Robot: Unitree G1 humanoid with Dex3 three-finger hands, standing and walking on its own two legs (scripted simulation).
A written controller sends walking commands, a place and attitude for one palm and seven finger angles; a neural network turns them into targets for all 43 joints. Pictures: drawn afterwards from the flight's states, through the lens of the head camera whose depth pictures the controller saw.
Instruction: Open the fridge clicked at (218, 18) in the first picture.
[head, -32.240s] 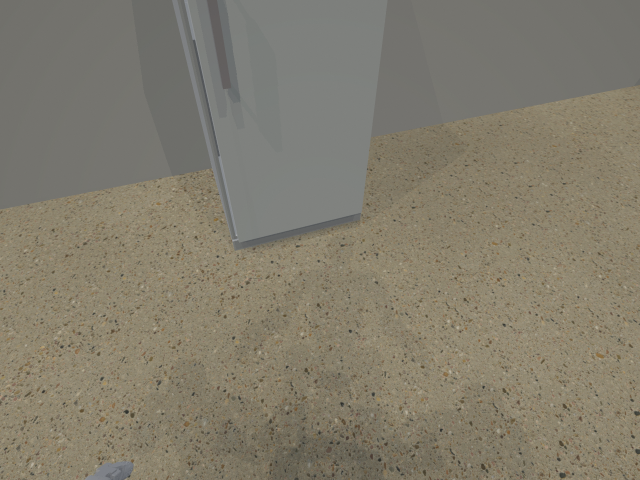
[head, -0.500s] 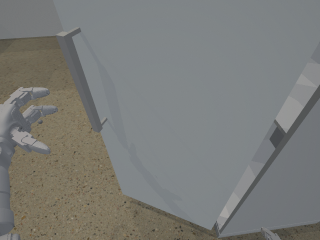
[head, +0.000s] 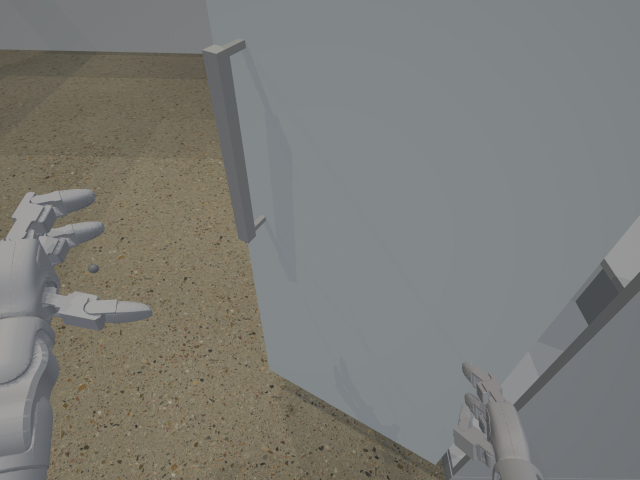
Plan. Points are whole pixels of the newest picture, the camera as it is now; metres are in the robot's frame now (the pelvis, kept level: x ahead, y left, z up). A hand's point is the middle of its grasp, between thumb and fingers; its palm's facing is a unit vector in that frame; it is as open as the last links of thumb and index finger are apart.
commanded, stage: draw the hand back to the body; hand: left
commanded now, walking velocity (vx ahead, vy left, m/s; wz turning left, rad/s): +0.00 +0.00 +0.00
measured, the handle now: (243, 155) +0.52 +0.20 +0.14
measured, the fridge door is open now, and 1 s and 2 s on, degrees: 61 61 61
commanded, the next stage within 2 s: step back with the hand held close in 0.92 s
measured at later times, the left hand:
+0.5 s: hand (106, 305) +0.22 +0.25 +0.16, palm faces +0.46 -0.81 -0.36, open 9.2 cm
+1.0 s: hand (107, 305) +0.22 +0.25 +0.16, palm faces +0.48 -0.80 -0.36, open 7.4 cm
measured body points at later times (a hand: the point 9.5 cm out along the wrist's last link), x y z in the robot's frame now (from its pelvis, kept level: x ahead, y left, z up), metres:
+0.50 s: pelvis +0.02 -0.01 +0.00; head -0.01 -0.03 +0.45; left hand +0.19 +0.29 +0.18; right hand +0.19 -0.26 -0.08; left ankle +0.07 +0.12 -0.74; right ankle -0.01 -0.14 -0.74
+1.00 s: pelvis +0.03 -0.02 +0.00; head +0.00 -0.04 +0.45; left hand +0.19 +0.29 +0.18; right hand +0.22 -0.24 -0.08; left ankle +0.07 +0.12 -0.74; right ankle -0.01 -0.14 -0.74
